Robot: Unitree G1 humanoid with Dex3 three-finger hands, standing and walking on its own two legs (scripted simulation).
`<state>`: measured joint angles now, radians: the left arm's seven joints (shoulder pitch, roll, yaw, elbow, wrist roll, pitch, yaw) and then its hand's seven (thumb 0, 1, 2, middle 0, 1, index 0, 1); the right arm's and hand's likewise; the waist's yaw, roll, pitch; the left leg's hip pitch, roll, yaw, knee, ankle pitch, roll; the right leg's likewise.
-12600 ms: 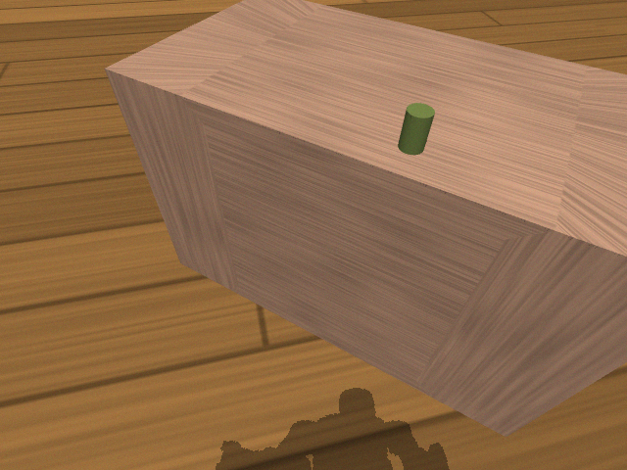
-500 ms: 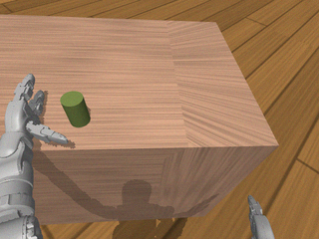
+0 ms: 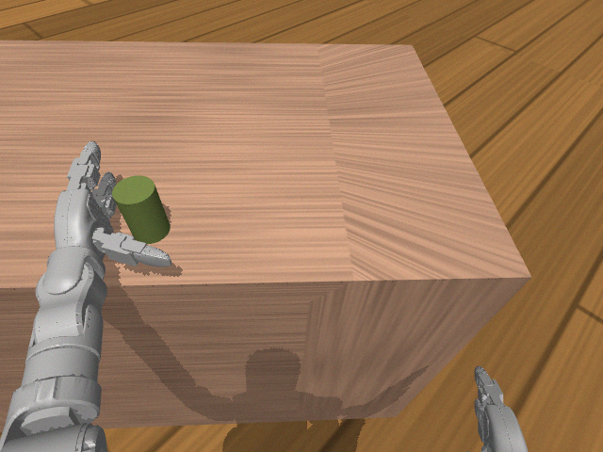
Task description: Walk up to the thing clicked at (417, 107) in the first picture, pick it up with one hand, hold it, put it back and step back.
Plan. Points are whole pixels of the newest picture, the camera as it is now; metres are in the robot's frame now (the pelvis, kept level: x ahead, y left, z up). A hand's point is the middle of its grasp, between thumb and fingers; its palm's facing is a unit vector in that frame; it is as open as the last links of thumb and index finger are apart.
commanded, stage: rest palm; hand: left
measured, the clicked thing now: (143, 210) +0.42 +0.21 +0.10
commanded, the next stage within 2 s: close in 0.06 s
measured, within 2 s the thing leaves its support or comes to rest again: leaves its support in 1.14 s
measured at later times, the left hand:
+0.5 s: hand (142, 204) +0.41 +0.20 +0.12, palm faces +0.16 -0.99 +0.02, open 14.6 cm
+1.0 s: hand (147, 198) +0.43 +0.20 +0.11, palm faces +0.16 -0.99 +0.03, open 7.7 cm
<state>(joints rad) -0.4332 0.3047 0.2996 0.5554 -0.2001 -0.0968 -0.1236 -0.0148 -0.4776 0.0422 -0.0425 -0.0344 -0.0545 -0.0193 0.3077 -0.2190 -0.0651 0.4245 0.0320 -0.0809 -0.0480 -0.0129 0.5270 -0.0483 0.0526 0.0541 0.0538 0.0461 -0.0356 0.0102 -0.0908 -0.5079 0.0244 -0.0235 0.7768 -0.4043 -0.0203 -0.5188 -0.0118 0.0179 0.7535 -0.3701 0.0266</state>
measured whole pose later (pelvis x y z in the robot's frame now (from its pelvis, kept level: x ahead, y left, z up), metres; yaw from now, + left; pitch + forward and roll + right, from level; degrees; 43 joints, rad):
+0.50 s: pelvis -0.01 +0.00 +0.00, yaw +0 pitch +8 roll -1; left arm -0.55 0.32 0.29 0.67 -0.16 -0.09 -0.05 -0.02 -0.51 0.22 -0.53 -0.39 -0.54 -0.38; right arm 0.31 -0.22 -0.08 0.37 0.02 -0.06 -0.05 -0.01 0.50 -0.05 0.05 0.05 0.05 0.05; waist -0.06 0.00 -0.08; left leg -0.53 0.02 -0.02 0.79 -0.39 -0.02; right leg -0.54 -0.01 0.02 0.76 -0.36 0.03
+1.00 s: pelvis -0.01 +0.00 -0.01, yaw -1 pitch +10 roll -1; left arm -0.60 0.32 0.33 0.73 -0.15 -0.17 -0.05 0.02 -0.12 0.99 -1.03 -1.04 -0.91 -1.01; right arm 0.33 -0.21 -0.07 0.32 0.02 -0.03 -0.03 -0.01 0.50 -0.05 0.05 0.05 0.05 0.05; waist -0.07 0.00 -0.10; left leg -0.60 0.03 -0.01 0.83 -0.41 -0.01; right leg -0.62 -0.01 0.03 0.80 -0.36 0.03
